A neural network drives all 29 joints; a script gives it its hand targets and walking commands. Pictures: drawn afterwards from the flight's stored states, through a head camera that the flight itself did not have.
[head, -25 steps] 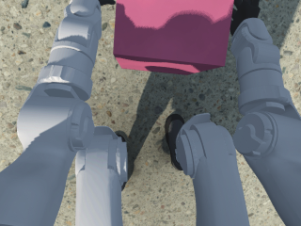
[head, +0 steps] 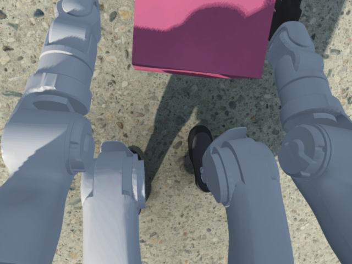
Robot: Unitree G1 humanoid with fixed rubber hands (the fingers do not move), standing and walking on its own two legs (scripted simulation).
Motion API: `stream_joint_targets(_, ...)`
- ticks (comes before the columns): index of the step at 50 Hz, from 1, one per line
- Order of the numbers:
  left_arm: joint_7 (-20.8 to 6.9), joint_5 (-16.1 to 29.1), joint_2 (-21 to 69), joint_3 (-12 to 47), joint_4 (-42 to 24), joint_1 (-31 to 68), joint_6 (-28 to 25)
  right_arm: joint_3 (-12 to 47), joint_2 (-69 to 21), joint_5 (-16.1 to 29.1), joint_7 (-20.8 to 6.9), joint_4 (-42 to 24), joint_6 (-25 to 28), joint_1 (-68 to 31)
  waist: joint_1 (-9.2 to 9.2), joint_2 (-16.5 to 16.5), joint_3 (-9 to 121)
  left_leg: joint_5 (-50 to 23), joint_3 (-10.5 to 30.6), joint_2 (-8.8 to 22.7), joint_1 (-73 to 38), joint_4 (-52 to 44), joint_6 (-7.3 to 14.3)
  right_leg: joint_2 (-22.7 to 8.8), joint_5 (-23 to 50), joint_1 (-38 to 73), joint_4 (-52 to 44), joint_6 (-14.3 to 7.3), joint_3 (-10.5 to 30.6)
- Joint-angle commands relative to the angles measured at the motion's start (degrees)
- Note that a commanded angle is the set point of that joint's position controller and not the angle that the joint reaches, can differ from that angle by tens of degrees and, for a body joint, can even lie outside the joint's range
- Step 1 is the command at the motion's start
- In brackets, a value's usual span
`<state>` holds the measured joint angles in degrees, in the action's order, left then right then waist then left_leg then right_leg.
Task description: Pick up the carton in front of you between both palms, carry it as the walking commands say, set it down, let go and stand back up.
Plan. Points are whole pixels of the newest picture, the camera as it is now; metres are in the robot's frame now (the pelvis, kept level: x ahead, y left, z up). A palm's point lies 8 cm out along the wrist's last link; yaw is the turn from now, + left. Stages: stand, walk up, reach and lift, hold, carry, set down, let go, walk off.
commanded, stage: set down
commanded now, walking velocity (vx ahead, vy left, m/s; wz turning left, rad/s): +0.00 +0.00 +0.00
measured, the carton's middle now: (189, 21) +0.53 -0.07 -0.25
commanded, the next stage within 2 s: let go in 1.20 s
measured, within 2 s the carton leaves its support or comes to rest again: neither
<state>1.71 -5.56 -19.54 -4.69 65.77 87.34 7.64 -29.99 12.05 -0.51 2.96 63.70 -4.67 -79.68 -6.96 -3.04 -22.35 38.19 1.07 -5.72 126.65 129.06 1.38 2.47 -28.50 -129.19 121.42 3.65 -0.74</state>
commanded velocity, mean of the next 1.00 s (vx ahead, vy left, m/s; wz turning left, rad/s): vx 0.00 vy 0.00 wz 0.00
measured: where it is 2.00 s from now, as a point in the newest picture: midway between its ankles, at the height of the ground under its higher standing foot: (167, 182)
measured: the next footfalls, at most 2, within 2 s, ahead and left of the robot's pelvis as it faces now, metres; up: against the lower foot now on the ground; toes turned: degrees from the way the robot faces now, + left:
none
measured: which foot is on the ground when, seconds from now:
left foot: down 0.00-1.00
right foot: down 0.00-1.00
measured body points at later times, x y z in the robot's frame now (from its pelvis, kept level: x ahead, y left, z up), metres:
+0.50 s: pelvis +0.00 -0.01 +0.05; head +0.35 -0.01 +0.33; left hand +0.60 +0.13 -0.08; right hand +0.52 -0.24 -0.08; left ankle +0.08 +0.10 -0.34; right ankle +0.14 -0.12 -0.34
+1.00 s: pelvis +0.02 -0.01 +0.18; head +0.35 +0.00 +0.49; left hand +0.61 +0.15 +0.07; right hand +0.52 -0.24 +0.07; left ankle +0.08 +0.10 -0.34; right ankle +0.14 -0.12 -0.34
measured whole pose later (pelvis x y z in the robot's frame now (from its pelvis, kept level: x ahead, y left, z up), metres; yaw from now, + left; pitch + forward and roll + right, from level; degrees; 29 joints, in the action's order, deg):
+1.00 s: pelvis +0.02 -0.01 +0.18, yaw +1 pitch +48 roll -2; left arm -1.8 0.9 -24.5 -6.1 56.9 75.9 13.0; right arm -20.8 8.3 5.2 7.4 39.3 -11.7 -60.0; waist -8.4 1.8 2.1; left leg 29.7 2.1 -4.5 107.4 89.4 0.6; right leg 1.9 -21.9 -110.1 84.2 1.3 0.6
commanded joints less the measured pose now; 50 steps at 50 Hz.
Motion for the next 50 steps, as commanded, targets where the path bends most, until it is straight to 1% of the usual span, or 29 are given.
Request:
stream_joint_targets(1, 1.88, 7.75, -10.42, 5.15, -5.82, 20.49, -2.54, 3.63, 9.17, 5.09, 2.65, -3.04, 3.76, -9.42, -2.7, 13.22, 57.94, -20.91, 4.38, 3.86, -26.06, -14.34, -2.09, -1.22, 18.87, 25.18, -2.7, -0.2, -2.9)
stream_joint_targets(4, 0.57, 14.21, -8.4, 10.52, -7.8, 24.03, -2.97, 7.14, 9.92, 8.17, 2.96, -3.85, 4.77, -11.93, -6.03, 14.71, 60.76, -21.24, 4.8, 4.6, -25.96, -13.58, -2.34, -2.23, 21.3, 26.55, -2.97, -1.4, -2.37)
stream_joint_targets(6, -0.15, 16.7, -8.36, 12.3, -7.2, 23.8, -2.82, 8.81, 10.0, 9.47, 3.16, -4.38, 4.76, -11.55, -7.16, 14.44, 63.1, -20.95, 4.38, 4.8, -25.62, -13.47, -2.31, -2.59, 22.59, 29.52, -3.47, -1.75, -2.34)
stream_joint_targets(8, -0.49, 17.87, -9.42, 12.73, -5.67, 22.45, -2.45, 9.5, 10.55, 9.93, 3.54, -5.82, 4.35, -10.83, -7.56, 13.97, 65.89, -20.03, 3.87, 4.93, -25.72, -13.64, -2.24, -2.73, 22.9, 32.43, -4.15, -1.83, -2.51)
stream_joint_targets(10, -0.42, 17.59, -10.56, 11.98, -4.54, 20.68, -2.02, 9.76, 10.78, 9.86, 4.15, -8.19, 3.78, -9.68, -7.32, 13.6, 69.31, -19.39, 3.06, 4.81, -26.5, -13.92, -2.1, -2.56, 23.37, 35.53, -5.04, -1.79, -2.59)
stream_joint_targets(12, 0.06, 16.34, -11.68, 10.38, -4.77, 19.12, -1.63, 10.1, 10.73, 9.86, 4.87, -11.56, 3.19, -8.49, -6.54, 13.23, 74.45, -19.22, 1.9, 4.42, -28.0, -14.38, -1.92, -2.12, 24.63, 40.0, -6.08, -1.76, -2.62)
stream_joint_targets(14, 0.72, 14.9, -12.82, 8.42, -6.75, 18.25, -1.12, 10.78, 10.43, 10.4, 5.62, -15.89, 2.39, -7.54, -5.22, 12.6, 81.15, -19.0, 0.35, 3.63, -29.51, -15.27, -1.7, -1.46, 26.22, 45.78, -7.27, -1.79, -2.81)
stream_joint_targets(16, 1.35, 13.57, -14.33, 6.54, -10.16, 18.18, -0.32, 11.86, 9.49, 11.12, 6.48, -20.65, 1.06, -6.47, -3.75, 11.52, 87.72, -18.79, -1.26, 2.74, -31.4, -16.81, -1.29, -0.57, 27.26, 51.19, -8.89, -1.67, -3.17)
stream_joint_targets(18, 1.6, 12.15, -15.49, 4.59, -11.72, 17.75, 0.99, 12.48, 8.08, 11.45, 7.17, -22.94, -0.92, -5.12, -2.56, 10.54, 88.65, -17.04, -2.22, 2.19, -31.59, -19.03, -0.69, 0.27, 25.12, 52.77, -11.26, -1.42, -3.28)
stream_joint_targets(20, 1.18, 11.2, -15.41, 3.06, -11.45, 16.64, 2.0, 12.73, 6.42, 11.06, 7.49, -23.27, -2.63, -3.75, -1.99, 9.79, 84.53, -14.49, -2.38, 2.02, -30.08, -21.53, -0.18, 0.63, 21.62, 51.0, -13.86, -1.18, -3.1)
stream_joint_targets(22, 0.31, 10.65, -14.53, 1.97, -10.24, 15.23, 2.28, 12.22, 4.88, 9.91, 7.45, -22.91, -3.47, -2.6, -2.05, 9.18, 79.6, -12.74, -2.03, 1.99, -28.05, -23.72, 0.08, 0.69, 19.23, 48.18, -16.05, -0.94, -2.85)
stream_joint_targets(24, -0.56, 10.3, -13.65, 1.24, -9.23, 14.05, 2.17, 11.51, 3.94, 8.67, 7.26, -23.0, -3.71, -1.92, -2.36, 8.87, 77.16, -12.48, -1.66, 1.87, -27.2, -25.58, 0.08, 0.73, 18.74, 46.55, -17.88, -0.76, -2.77)
stream_joint_targets(30, -2.39, 9.21, -12.18, 0.11, -7.73, 11.63, 2.06, 9.48, 3.27, 6.0, 6.53, -24.11, -4.08, 0.12, -3.46, 9.89, 77.68, -13.71, -1.23, 1.3, -29.91, -31.3, -0.6, 0.74, 19.64, 45.98, -23.37, -0.55, -3.41)
stream_joint_targets(35, -2.89, 8.21, -11.9, -0.36, -10.23, 10.34, 2.72, 8.56, 3.38, 5.43, 5.86, -26.38, -4.77, 2.82, -3.91, 11.92, 82.88, -17.61, -1.24, 0.85, -36.8, -36.13, -1.16, 0.86, 22.39, 48.28, -28.13, -0.51, -4.07)
stream_joint_targets(41, -2.81, 7.24, -11.9, -1.0, -14.91, 8.99, 3.78, 8.71, 3.67, 6.03, 5.19, -29.98, -5.56, 5.88, -3.69, 13.79, 88.77, -24.12, -1.28, 0.49, -46.33, -41.59, -1.65, 1.12, 26.68, 52.06, -33.99, -0.59, -4.4)
stream_joint_targets(45, -3.06, 6.69, -11.53, -1.69, -16.07, 7.33, 4.29, 8.87, 3.39, 6.12, 4.77, -31.05, -5.98, 7.72, -3.54, 13.98, 89.04, -26.29, -1.08, 0.43, -50.39, -45.7, -1.83, 1.15, 27.86, 54.27, -38.18, -0.54, -4.23)
stream_joint_targets(50, -3.75, 6.08, -10.75, -2.69, -15.12, 4.71, 4.22, 8.57, 2.52, 5.3, 4.21, -30.79, -5.99, 9.79, -3.58, 13.05, 86.63, -27.12, -0.68, 0.46, -53.12, -51.6, -1.96, 1.06, 28.5, 57.71, -43.81, -0.36, -3.78)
